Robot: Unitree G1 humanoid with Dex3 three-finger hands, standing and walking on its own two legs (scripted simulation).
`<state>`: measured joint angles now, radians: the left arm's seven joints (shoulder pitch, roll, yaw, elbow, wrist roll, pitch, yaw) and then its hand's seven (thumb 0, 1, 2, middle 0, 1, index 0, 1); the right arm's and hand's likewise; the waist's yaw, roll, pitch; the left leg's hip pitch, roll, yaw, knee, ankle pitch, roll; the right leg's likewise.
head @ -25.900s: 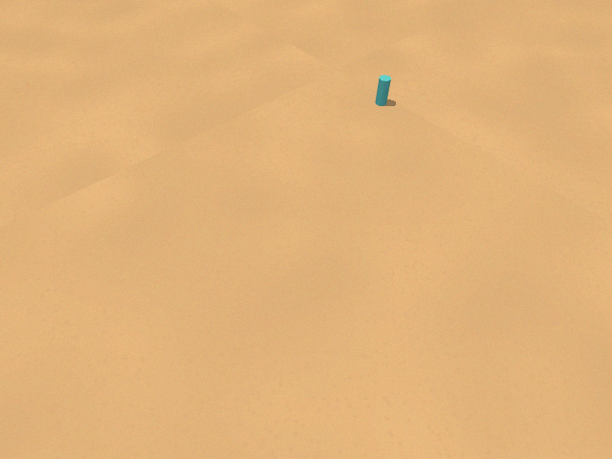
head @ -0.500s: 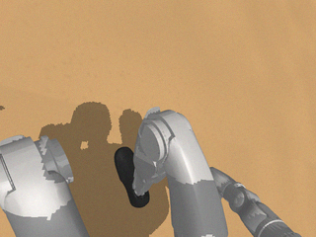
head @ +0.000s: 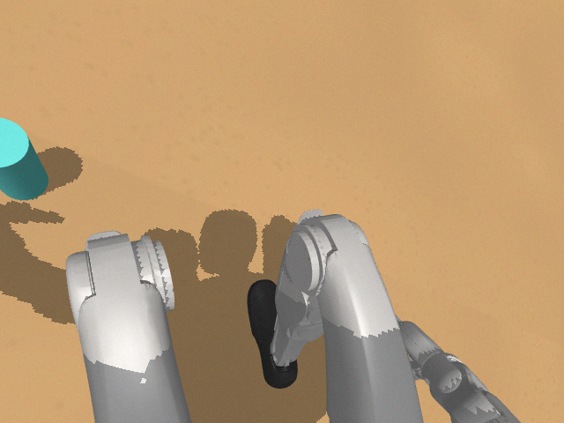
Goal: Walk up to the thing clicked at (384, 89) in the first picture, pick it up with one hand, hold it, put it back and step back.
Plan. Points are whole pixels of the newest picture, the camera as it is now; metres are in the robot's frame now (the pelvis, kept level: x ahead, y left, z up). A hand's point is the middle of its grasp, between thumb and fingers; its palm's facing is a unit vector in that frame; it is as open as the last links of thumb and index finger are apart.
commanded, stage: rise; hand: left
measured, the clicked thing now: (12, 164) +0.44 +0.31 -0.23
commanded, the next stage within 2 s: home in 0.06 s
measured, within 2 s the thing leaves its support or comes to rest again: neither
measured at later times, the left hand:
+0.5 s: hand out of the picture +0.31 +0.42 +0.01, palm faces +0.35 -0.78 -0.52, open 17.3 cm
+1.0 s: hand out of the picture +0.24 +0.28 +0.22, palm faces +0.35 -0.85 -0.40, open 17.1 cm
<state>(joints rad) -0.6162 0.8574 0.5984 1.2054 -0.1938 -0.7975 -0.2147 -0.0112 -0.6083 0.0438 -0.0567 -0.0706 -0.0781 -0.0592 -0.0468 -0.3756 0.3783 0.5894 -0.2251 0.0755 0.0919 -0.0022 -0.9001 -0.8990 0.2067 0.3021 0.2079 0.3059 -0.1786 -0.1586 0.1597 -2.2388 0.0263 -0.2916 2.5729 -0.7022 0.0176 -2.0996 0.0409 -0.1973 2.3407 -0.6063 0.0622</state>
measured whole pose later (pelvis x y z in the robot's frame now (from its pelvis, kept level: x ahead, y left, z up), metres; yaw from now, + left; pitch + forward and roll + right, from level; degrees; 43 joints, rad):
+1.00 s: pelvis +0.07 -0.01 +0.33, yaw +13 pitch +22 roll -3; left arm 0.12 0.32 0.15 0.35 0.00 0.17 0.15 0.00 -0.47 0.09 -0.06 -0.06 -0.06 -0.07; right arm 0.16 -0.25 0.01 0.51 0.05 0.01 -0.13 0.00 -0.90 -0.90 0.20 0.30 0.20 0.31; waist -0.04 0.01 -0.17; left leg -1.21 0.05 -0.05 1.41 -0.59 -0.02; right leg -1.18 -0.01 -0.06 1.36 -0.56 0.00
